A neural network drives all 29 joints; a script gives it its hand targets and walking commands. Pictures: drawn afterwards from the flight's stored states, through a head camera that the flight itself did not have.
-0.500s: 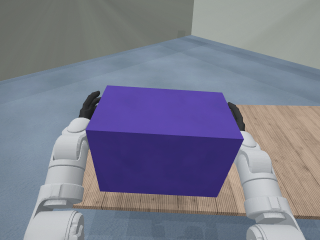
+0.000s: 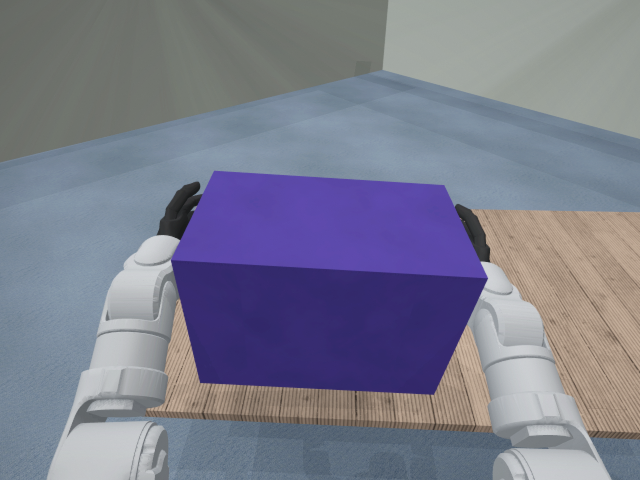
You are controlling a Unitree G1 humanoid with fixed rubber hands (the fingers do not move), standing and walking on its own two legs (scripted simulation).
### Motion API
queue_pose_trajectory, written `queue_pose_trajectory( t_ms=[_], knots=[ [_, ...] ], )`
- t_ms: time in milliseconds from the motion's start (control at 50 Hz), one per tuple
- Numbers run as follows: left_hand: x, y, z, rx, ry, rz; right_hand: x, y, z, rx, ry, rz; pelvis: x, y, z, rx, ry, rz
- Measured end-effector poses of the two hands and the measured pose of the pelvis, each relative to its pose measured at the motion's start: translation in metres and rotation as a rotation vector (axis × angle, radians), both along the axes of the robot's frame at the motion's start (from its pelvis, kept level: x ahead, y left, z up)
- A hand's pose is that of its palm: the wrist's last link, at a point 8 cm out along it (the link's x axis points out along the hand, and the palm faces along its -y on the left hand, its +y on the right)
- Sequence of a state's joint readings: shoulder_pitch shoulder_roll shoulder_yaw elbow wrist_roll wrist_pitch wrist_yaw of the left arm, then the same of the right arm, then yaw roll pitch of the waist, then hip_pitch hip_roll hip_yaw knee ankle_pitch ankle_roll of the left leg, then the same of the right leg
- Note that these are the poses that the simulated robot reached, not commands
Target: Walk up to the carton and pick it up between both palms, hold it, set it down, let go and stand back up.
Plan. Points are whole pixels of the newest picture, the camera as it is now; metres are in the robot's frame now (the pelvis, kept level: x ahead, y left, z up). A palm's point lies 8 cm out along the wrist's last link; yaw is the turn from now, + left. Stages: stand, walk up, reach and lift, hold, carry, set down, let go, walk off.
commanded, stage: hold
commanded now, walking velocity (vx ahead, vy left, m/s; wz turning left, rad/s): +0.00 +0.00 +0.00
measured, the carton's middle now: (323, 282) +0.33 +0.02 +0.15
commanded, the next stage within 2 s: none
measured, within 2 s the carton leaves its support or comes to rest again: neither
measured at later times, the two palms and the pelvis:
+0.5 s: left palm (175, 242) +0.36 +0.20 +0.19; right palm (470, 266) +0.36 -0.17 +0.15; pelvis +0.00 +0.00 +0.00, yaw +0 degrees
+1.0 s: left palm (175, 242) +0.36 +0.20 +0.19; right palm (470, 265) +0.36 -0.17 +0.15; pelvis +0.00 +0.00 +0.00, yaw +0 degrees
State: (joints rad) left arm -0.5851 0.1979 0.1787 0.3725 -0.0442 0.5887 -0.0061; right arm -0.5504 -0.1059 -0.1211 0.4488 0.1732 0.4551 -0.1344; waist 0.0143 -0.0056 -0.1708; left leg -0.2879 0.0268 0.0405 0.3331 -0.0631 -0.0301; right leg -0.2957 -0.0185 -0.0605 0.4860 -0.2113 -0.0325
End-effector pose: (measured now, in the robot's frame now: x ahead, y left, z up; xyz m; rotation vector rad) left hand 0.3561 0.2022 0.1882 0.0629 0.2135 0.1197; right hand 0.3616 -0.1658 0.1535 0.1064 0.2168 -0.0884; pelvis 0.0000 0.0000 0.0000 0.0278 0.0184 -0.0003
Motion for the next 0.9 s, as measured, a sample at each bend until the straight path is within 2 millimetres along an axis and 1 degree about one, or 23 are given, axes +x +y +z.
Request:
queue_pose_trajectory(
  t_ms=[900],
  knots=[
    [0.0,0.0002,-0.0002,0.0,0.001,0.001,0.0003,0.0002,0.0002,0.001,-0.001,0.001,0.0,0.0,0.0,0.0,0.0,0.0]
  ],
)
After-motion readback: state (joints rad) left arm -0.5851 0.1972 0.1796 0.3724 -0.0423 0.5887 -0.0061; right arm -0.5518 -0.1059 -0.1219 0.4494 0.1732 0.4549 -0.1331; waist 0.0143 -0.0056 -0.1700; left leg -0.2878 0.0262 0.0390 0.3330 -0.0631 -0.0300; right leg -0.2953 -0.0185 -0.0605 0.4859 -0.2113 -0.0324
